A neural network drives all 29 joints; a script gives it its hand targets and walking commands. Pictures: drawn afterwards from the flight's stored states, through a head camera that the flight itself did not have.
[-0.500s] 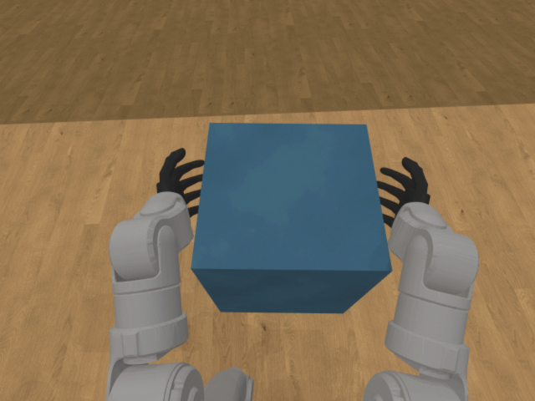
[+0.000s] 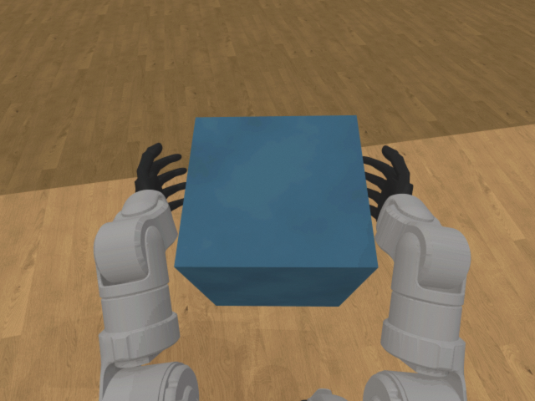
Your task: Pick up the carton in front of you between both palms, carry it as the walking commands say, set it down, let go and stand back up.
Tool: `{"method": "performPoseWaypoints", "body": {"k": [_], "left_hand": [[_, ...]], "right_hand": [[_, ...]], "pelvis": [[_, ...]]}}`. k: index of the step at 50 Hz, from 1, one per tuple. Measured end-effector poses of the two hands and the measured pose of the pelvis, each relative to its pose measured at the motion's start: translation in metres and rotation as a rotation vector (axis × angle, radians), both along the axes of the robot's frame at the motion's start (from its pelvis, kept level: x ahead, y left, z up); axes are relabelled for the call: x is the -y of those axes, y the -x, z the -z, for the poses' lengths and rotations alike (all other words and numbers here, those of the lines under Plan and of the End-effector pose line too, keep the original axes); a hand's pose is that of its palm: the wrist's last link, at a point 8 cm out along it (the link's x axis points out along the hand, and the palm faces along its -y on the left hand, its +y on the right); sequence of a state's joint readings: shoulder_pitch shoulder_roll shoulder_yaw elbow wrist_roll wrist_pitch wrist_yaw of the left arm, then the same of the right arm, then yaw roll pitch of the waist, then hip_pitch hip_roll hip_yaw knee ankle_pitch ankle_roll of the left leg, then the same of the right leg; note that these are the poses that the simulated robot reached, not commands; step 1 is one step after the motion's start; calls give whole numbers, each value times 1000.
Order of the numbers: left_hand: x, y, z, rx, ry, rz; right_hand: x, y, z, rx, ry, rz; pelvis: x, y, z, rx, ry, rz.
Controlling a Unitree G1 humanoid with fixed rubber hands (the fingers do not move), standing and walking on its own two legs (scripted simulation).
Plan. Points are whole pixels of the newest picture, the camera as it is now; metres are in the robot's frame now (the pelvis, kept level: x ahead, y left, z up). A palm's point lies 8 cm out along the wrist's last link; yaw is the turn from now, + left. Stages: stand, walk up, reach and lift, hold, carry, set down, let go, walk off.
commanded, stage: carry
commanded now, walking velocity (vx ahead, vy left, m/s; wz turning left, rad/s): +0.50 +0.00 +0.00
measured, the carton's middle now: (276, 224) +0.37 -0.01 +0.08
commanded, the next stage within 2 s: none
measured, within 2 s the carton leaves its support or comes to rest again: neither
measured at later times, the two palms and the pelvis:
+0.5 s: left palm (185, 74) +0.65 +0.15 +0.17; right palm (349, 78) +0.64 -0.16 +0.17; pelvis +0.30 +0.01 +0.03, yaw -1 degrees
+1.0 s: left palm out of the picture +0.91 +0.15 +0.22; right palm out of the picture +0.95 -0.16 +0.21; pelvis +0.59 -0.03 +0.08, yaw +0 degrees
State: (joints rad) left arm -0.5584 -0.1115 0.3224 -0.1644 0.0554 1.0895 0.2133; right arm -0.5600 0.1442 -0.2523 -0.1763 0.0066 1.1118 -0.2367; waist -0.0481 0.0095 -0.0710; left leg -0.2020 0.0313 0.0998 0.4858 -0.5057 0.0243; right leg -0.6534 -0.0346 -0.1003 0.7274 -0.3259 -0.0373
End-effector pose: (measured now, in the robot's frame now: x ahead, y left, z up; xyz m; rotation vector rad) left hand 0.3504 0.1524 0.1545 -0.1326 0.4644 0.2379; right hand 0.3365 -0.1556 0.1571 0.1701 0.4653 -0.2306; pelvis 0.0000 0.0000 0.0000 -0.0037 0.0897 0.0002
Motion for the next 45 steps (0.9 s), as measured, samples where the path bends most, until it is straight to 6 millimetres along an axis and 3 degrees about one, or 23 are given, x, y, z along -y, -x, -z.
{"method": "performPoseWaypoints", "body": {"k": [3,8,11,19,24,28,32,38,42,45], "left_hand": [[-2,-31,-2,-8,-1,-29],[-4,-66,6,-115,27,-69],[-6,-96,0,-113,29,-82],[-1,-210,-29,-23,20,-21],[0,-290,-18,-51,1,44],[6,-340,-11,-125,18,61],[12,-385,-23,-101,44,58],[10,-455,-57,-7,5,18],[8,-499,-67,0,-5,-19],[8,-520,-62,-67,28,-34]], "right_hand": [[-2,-48,3,-9,21,-51],[-5,-111,12,-118,17,-72],[-7,-143,8,-117,-10,-68],[1,-238,-18,-25,19,-13],[0,-295,-15,-54,14,22],[4,-320,-9,-126,-11,57],[11,-361,-25,-100,-2,77],[12,-448,-58,-6,-2,24],[10,-513,-60,1,27,-37],[8,-555,-56,-69,47,-59]], "pelvis": [[14,-42,6,20,23,-16],[24,-94,-11,14,5,-13],[24,-124,-20,10,-5,-13],[9,-223,-29,-4,-13,-3],[-10,-293,-24,16,-44,16],[-15,-333,-42,13,-28,8],[-12,-374,-57,10,-17,10],[2,-451,-64,0,-10,9],[20,-509,-57,20,23,-10],[28,-542,-66,18,10,-9]]}}
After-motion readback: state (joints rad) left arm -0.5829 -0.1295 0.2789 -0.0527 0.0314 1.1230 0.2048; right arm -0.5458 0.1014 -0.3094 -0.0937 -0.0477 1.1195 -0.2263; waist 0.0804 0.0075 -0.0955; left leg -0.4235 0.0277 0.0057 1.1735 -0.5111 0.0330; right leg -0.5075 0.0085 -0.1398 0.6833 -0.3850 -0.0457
